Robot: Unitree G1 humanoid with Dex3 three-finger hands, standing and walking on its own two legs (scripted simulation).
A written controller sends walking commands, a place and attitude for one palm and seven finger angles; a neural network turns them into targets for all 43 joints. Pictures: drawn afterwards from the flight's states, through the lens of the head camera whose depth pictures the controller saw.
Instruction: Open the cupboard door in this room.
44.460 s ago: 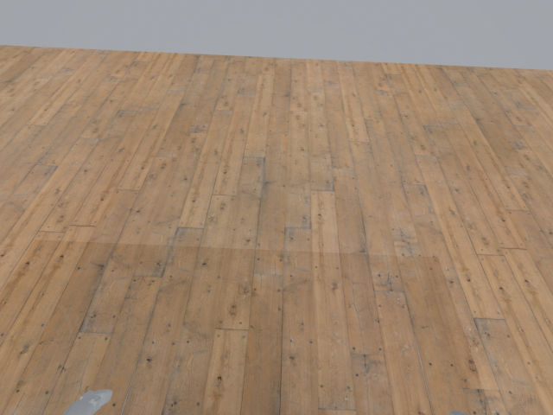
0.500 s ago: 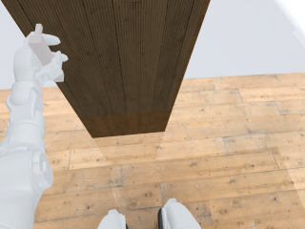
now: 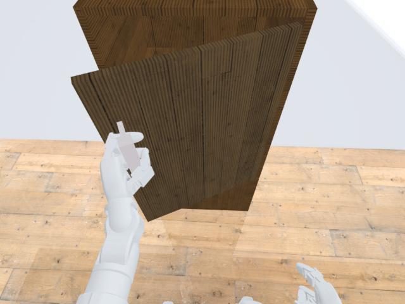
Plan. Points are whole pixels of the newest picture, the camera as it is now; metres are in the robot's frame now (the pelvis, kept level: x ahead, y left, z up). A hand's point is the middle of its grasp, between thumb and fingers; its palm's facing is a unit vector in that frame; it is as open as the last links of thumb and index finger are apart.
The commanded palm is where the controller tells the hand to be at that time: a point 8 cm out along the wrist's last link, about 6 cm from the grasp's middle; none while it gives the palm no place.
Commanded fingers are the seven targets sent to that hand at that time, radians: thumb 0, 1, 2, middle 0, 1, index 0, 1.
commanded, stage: pull the door open along its arc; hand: left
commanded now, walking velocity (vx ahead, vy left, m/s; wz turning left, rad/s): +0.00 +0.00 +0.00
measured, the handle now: (131, 153) +0.40 +0.17 +0.06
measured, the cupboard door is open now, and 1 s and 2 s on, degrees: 26 41 43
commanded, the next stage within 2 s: open thumb and fingers to let go in 0.28 s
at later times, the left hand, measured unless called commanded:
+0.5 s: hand (181, 208) +0.28 +0.05 +0.07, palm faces +0.40 -0.92 -0.01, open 6.2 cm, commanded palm +0.23 +0.10 +0.06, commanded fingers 0.00 0.41 0.69 -0.37 -1.30 -0.37 -1.30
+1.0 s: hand (173, 207) +0.28 +0.07 +0.07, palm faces +0.38 -0.92 +0.02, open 13.8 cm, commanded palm +0.23 +0.11 +0.06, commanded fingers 0.00 -0.50 0.30 -0.22 -0.70 -0.22 -0.70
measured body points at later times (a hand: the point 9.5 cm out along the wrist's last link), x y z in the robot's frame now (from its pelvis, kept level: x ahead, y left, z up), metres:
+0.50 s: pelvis -0.01 -0.04 +0.00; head +0.02 -0.06 +0.45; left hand +0.25 +0.10 +0.07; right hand +0.18 -0.25 -0.10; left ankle -0.02 +0.12 -0.69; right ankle +0.01 -0.11 -0.70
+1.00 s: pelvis -0.02 -0.02 +0.00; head +0.01 -0.04 +0.45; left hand +0.25 +0.11 +0.07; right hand +0.16 -0.24 -0.10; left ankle -0.02 +0.12 -0.69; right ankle +0.01 -0.11 -0.70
